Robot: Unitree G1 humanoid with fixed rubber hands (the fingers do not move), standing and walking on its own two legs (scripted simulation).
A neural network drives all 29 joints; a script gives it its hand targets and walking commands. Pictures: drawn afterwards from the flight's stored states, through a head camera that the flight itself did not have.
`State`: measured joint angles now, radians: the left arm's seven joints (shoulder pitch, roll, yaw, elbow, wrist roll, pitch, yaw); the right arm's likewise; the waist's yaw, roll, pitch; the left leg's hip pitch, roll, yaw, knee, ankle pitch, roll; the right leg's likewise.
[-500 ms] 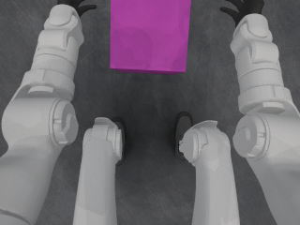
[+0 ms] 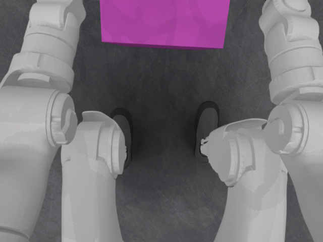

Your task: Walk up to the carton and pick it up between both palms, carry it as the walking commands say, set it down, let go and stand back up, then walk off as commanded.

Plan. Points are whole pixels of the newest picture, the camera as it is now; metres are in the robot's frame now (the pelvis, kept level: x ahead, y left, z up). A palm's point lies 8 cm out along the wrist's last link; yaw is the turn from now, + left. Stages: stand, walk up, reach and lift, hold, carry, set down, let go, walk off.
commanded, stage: reach and lift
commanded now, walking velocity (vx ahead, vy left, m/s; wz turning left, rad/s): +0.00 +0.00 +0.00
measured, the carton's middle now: out of the picture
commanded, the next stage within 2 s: none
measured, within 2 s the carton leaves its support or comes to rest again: leaves its support in 1.56 s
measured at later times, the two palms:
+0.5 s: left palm out of the picture +0.56 +0.18 -0.21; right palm out of the picture +0.56 -0.16 -0.20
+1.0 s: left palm out of the picture +0.56 +0.17 -0.21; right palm out of the picture +0.57 -0.13 -0.20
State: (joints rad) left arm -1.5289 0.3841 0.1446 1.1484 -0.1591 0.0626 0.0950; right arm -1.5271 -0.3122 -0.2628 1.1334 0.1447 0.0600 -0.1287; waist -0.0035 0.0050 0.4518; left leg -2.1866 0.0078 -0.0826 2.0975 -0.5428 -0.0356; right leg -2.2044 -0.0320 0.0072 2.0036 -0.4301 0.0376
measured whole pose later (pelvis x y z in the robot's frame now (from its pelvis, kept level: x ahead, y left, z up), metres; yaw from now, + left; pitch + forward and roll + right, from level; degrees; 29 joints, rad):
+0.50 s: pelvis +0.00 +0.00 -0.02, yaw +0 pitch +33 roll -3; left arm -1.59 0.39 0.04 1.17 -0.24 0.05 0.11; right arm -1.59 -0.35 -0.13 1.17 0.26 0.04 -0.14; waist 0.00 0.01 0.52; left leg -2.20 0.01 -0.09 2.16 -0.55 -0.04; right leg -2.22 -0.03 0.01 2.07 -0.43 0.04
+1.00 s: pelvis +0.00 +0.00 -0.02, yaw +0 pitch +33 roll -3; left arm -1.61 0.36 0.04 1.20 -0.17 0.07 0.11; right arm -1.63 -0.30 -0.09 1.17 0.17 0.05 -0.13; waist 0.01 0.02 0.52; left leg -2.20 0.00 -0.09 2.17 -0.55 -0.04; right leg -2.22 -0.02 0.02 2.07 -0.43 0.04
